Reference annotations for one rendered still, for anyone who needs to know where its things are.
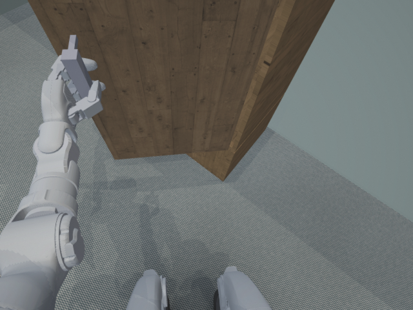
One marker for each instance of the right robot thigh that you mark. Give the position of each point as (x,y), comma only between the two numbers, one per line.
(238,292)

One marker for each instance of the robot left hand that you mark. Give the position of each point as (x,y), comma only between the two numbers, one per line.
(57,98)

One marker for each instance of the left robot forearm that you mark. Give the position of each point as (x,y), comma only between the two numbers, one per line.
(56,180)

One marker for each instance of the cupboard door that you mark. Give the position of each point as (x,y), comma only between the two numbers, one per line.
(177,72)

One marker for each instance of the robot left upper arm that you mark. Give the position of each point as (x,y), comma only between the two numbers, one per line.
(35,257)

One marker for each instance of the handle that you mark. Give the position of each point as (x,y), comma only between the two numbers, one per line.
(75,67)

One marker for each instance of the right robot shin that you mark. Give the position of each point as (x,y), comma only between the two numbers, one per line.
(228,269)

